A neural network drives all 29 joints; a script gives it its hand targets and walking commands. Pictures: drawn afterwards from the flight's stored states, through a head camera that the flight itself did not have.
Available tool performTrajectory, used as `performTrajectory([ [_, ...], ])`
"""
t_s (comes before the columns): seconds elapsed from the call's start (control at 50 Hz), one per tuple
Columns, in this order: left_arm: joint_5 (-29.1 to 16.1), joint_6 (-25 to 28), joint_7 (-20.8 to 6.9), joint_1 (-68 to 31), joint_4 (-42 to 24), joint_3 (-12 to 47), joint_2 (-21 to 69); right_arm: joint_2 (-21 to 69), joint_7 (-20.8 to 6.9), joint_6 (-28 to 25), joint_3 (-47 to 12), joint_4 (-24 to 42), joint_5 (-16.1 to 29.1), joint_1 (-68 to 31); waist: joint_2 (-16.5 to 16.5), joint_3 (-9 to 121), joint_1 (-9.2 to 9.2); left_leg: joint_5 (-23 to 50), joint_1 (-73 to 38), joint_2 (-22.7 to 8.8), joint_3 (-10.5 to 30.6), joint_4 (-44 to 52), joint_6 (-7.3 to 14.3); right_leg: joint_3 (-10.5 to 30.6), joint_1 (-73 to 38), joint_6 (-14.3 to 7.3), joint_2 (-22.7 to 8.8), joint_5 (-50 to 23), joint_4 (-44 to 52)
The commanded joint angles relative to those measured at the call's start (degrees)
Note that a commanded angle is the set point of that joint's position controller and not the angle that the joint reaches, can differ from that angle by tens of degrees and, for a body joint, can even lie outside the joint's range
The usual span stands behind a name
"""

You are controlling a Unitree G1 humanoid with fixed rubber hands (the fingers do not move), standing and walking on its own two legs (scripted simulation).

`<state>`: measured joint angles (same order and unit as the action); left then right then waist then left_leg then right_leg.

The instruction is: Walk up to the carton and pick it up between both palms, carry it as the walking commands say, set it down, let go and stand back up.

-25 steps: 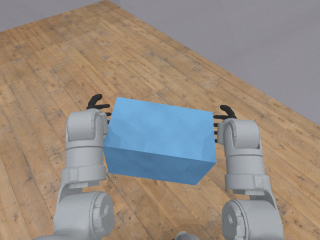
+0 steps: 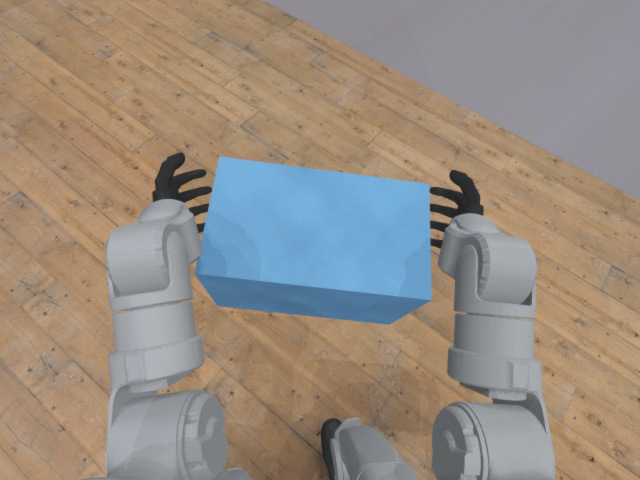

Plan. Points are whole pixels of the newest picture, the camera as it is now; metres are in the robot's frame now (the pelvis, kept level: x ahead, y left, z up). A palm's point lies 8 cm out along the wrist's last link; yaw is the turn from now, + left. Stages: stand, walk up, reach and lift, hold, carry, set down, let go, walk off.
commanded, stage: carry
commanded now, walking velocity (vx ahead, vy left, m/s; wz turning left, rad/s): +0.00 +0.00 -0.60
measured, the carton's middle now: (314, 250) +0.40 +0.00 -0.01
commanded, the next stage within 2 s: none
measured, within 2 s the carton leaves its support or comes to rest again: neither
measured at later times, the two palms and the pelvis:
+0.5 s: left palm (236, 219) +0.38 +0.09 +0.09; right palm (546, 314) +0.27 -0.22 +0.09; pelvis -0.02 +0.03 +0.01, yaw -17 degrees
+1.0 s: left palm (326, 256) +0.33 +0.00 +0.10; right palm out of the picture +0.14 -0.27 +0.10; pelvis -0.06 +0.05 +0.01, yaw -34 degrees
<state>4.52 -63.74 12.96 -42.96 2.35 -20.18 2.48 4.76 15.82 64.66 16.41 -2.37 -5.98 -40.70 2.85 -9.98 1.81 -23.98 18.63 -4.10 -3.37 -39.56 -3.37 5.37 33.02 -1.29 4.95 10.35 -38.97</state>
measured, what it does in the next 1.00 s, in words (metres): steps on the spot, turning right: right foot, then left foot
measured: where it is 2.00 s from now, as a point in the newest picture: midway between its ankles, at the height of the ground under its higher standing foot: outside the picture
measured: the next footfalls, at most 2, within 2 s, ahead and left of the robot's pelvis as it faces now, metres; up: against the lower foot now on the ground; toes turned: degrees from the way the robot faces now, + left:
right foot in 0.14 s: +0.03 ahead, -0.11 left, +0.00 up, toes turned -20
left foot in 0.40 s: -0.01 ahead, +0.16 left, +0.00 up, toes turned -8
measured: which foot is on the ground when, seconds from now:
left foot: down 0.00-0.16, up 0.18-0.38, down 0.40-0.62, up 0.64-0.88, down 0.90-1.00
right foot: up 0.00-0.12, down 0.14-0.92, up 0.94-1.00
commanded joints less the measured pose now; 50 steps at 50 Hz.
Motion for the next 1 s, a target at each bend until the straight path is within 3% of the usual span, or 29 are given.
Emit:
performTrajectory([
  [0.0, -23.0, 0.8, -11.9, -48.2, -14.5, 39.6, 59.2, 57.3, -15.5, -3.6, -36.4, 15.6, 26.4, -56.2, -23.8, 55.5, -1.97, 63.5, -40.4, -27.6, 16.4, 5.1, 12.5, -6.0, 8.8, 2.1, -0.3, 24.7, -14.9],
  [0.04, -24.0, 0.1, -12.7, -45.2, -16.9, 40.9, 59.8, 58.4, -15.7, -2.7, -36.2, 15.0, 24.7, -47.9, -15.7, 51.2, -1.29, 64.3, -36.2, -22.6, 5.7, 1.8, 10.1, -6.3, 6.4, 1.2, -5.1, 18.2, -12.5],
  [0.1, -25.9, -0.4, -13.3, -45.5, -15.1, 43.0, 60.2, 55.0, -14.2, -2.8, -33.7, 13.6, 20.5, -42.0, -17.6, 48.2, -1.49, 62.1, -29.0, -16.3, -2.8, -4.5, 4.1, -7.4, -5.9, -0.3, -2.3, 5.9, 5.4],
  [0.12, -26.0, -0.8, -13.8, -40.6, -13.0, 43.9, 61.6, 54.4, -13.9, -3.0, -33.9, 14.9, 20.0, -39.4, -14.5, 49.9, -2.19, 55.4, -24.4, -14.7, -4.6, -9.4, 0.8, -2.5, -15.4, -1.3, -5.0, -10.1, 13.1],
  [0.14, -26.0, -1.0, -14.2, -36.9, -10.0, 42.5, 61.4, 53.5, -13.3, -3.1, -34.2, 16.1, 19.5, -39.1, -5.4, 55.1, -3.13, 37.6, -11.9, -11.9, -4.5, -13.9, -1.9, 7.1, -31.5, -3.5, -10.6, -33.1, 9.6],
  [0.16, -25.6, -0.4, -14.5, -35.5, -9.9, 43.0, 60.8, 54.1, -13.5, -3.2, -35.8, 18.6, 20.3, -39.3, 10.3, 59.0, -3.05, 0.4, 4.5, -4.5, -4.6, -20.0, -4.4, 20.6, -48.3, -7.1, -19.8, -76.0, -0.4],
  [0.18, -25.5, -0.3, -14.6, -34.3, -7.3, 43.9, 61.9, 53.6, -13.6, -3.4, -37.1, 20.3, 21.2, -42.3, 13.7, 58.0, -3.76, -15.8, 11.2, 2.4, -2.3, -18.1, -4.5, 24.7, -50.4, -9.5, -20.8, -87.9, -1.1],
  [0.22, -25.0, 0.8, -14.2, -40.7, -11.5, 43.0, 60.6, 55.8, -14.3, -3.6, -38.3, 17.7, 23.7, -48.4, 6.7, 56.0, -3.57, -15.5, 10.6, 3.7, 0.8, -14.9, -2.6, 23.7, -46.2, -8.5, -19.2, -67.4, 3.7],
  [0.28, -22.1, 0.6, -13.5, -36.5, -9.7, 39.9, 58.8, 57.0, -14.1, -3.2, -39.3, 16.1, 24.4, -47.6, 11.8, 56.0, -3.46, -10.0, 8.2, 2.8, 1.9, -8.5, -1.6, 21.8, -44.0, -6.5, -17.3, -56.8, 4.9],
  [0.34, -20.4, 0.4, -13.3, -33.7, -8.0, 39.4, 58.9, 57.0, -15.0, -2.9, -38.9, 16.4, 25.3, -47.7, 9.4, 55.1, -3.53, -5.1, -8.1, 3.1, 0.4, 4.4, 0.1, 17.8, -27.7, -3.3, -13.7, -38.0, 8.6],
  [0.38, -20.8, 1.5, -12.9, -39.3, -10.3, 40.4, 58.8, 57.4, -15.5, -4.0, -40.0, 17.8, 26.7, -51.9, 3.5, 53.8, -1.22, 9.9, -28.0, -6.7, 3.1, 15.7, 3.7, 6.8, -11.4, 3.3, -6.6, -20.7, 1.6],
  [0.4, -20.6, 1.1, -12.5, -41.1, -9.3, 40.8, 59.6, 55.9, -15.6, -4.0, -38.0, 16.1, 26.0, -53.9, -19.1, 52.5, -1.63, 29.4, -35.4, -23.7, 16.5, 14.6, 8.8, -2.7, 4.2, 4.7, -0.8, 11.8, -8.1],
  [0.42, -21.5, 1.2, -12.2, -46.0, -11.9, 40.6, 58.3, 56.7, -15.8, -3.4, -37.0, 11.4, 24.4, -50.0, -21.4, 49.7, -1.90, 43.7, -34.8, -30.1, 17.6, 11.9, 13.8, -5.4, 10.1, 3.6, -1.4, 25.7, -18.3],
  [0.44, -22.3, 1.1, -12.3, -46.7, -13.7, 41.8, 58.8, 56.4, -15.6, -3.7, -36.5, 12.3, 23.9, -47.7, -19.4, 47.4, -1.34, 51.4, -31.3, -27.9, 11.9, 9.7, 14.1, -5.7, 9.6, 2.9, -4.9, 23.3, -22.9],
  [0.46, -21.7, 0.2, -12.6, -43.8, -11.3, 41.3, 58.7, 56.6, -15.5, -3.0, -36.9, 11.9, 23.0, -45.5, -11.2, 44.6, -1.67, 52.2, -28.6, -25.0, 7.1, 8.0, 12.3, -4.8, 7.2, 2.4, -6.0, 19.4, -21.4],
  [0.5, -23.6, 0.2, -13.1, -43.5, -9.1, 43.0, 60.4, 53.8, -15.1, -3.4, -36.1, 14.4, 21.2, -47.8, -14.1, 43.9, -1.66, 54.0, -30.6, -18.3, -2.3, 4.1, 7.3, -7.2, 3.8, 2.2, -3.4, 13.6, -11.6],
  [0.56, -23.9, -0.9, -13.8, -34.5, -7.2, 43.6, 60.4, 52.3, -13.9, -3.1, -34.8, 14.0, 18.8, -37.6, -17.5, 47.5, -1.99, 59.8, -28.6, -16.7, -5.3, -6.1, 3.1, -7.8, -9.6, 0.1, -2.0, 2.9, 9.3],
  [0.58, -24.3, -1.1, -14.2, -32.3, -7.5, 43.7, 61.0, 52.2, -13.9, -2.6, -34.0, 12.3, 17.9, -33.1, -15.0, 49.2, -2.92, 50.9, -20.2, -15.1, -6.7, -10.9, -0.4, -0.3, -20.8, -1.9, -5.3, -10.7, 13.2],
  [0.6, -24.3, -0.6, -14.4, -32.8, -5.8, 43.6, 60.1, 51.1, -13.5, -3.1, -34.4, 13.4, 17.7, -35.3, -3.0, 53.8, -3.75, 25.1, -5.0, -10.3, -6.4, -17.9, -3.6, 12.2, -38.2, -4.7, -13.8, -44.9, 6.9],
  [0.62, -22.9, -0.4, -14.1, -30.4, -3.6, 43.4, 58.3, 51.5, -13.7, -3.0, -35.4, 12.9, 17.7, -34.6, 12.3, 55.7, -3.10, -13.5, 10.1, -1.3, -5.0, -22.6, -4.8, 26.6, -50.5, -9.6, -23.5, -85.5, 0.5],
  [0.64, -23.1, 0.0, -14.3, -29.0, -4.1, 44.4, 59.4, 51.7, -14.2, -3.1, -36.7, 15.0, 19.3, -37.1, 10.2, 54.5, -3.99, -18.8, 13.5, 2.7, -1.4, -22.5, -4.0, 26.9, -49.1, -10.8, -22.0, -86.8, 0.4],
  [0.68, -23.1, 0.9, -14.1, -35.4, -6.8, 43.1, 59.9, 53.7, -14.4, -4.2, -38.8, 16.4, 22.3, -46.2, 5.6, 51.8, -3.62, -16.4, 13.5, 2.9, 0.1, -17.8, -2.7, 23.7, -42.9, -9.4, -19.7, -59.9, 5.2],
  [0.74, -20.2, 1.1, -13.5, -33.5, -5.6, 39.9, 59.1, 56.5, -14.8, -3.6, -41.0, 14.9, 24.4, -47.4, 9.8, 49.5, -3.60, -10.2, 11.3, 2.4, 1.2, -13.6, -2.2, 22.5, -38.6, -7.8, -17.3, -39.0, 9.6],
  [0.86, -18.9, 1.8, -12.5, -36.7, -10.8, 39.7, 56.8, 57.5, -15.8, -3.4, -41.6, 15.9, 27.3, -49.2, 9.3, 53.6, -2.69, -1.0, -17.1, 2.9, -1.4, 12.6, 1.9, 13.6, -20.4, 1.4, -10.2, -22.7, 11.5],
  [0.88, -18.6, 1.4, -12.5, -35.1, -8.4, 40.3, 57.4, 57.4, -15.8, -3.5, -41.0, 15.6, 26.6, -47.9, 4.7, 54.1, -1.51, 1.9, -28.0, -4.3, 2.8, 17.1, 3.8, 9.0, -12.1, 4.4, -7.2, -15.1, 7.7],
  [0.9, -19.7, 1.9, -12.4, -38.8, -10.2, 41.5, 59.0, 56.6, -15.9, -4.1, -40.8, 16.3, 26.4, -50.6, -12.7, 53.7, -1.06, 13.6, -37.9, -19.4, 13.1, 19.2, 8.4, -1.1, 0.7, 7.2, -1.4, 3.9, -2.3],
  [0.92, -19.9, 1.8, -12.2, -38.9, -10.7, 41.6, 58.2, 55.9, -15.9, -4.3, -40.0, 15.3, 25.5, -48.9, -25.6, 50.0, -1.74, 35.1, -34.1, -32.4, 21.4, 16.4, 14.6, -5.7, 9.5, 4.6, 0.8, 26.3, -20.1],
  [0.96, -20.2, 0.5, -12.7, -38.8, -9.5, 41.8, 58.7, 56.4, -15.6, -3.1, -38.4, 11.9, 22.3, -41.3, -11.3, 43.7, -1.78, 37.4, -22.1, -27.7, 10.3, 11.7, 13.7, -3.8, 3.4, 2.5, -5.8, 20.2, -24.5],
  [0.98, -20.8, -0.1, -13.1, -38.1, -7.4, 42.7, 59.6, 55.2, -15.5, -3.0, -37.5, 12.6, 20.9, -41.8, -11.6, 41.6, -2.08, 37.2, -20.0, -22.3, 1.4, 9.6, 9.5, -5.2, 0.7, 2.3, -6.5, 15.3, -17.5],
])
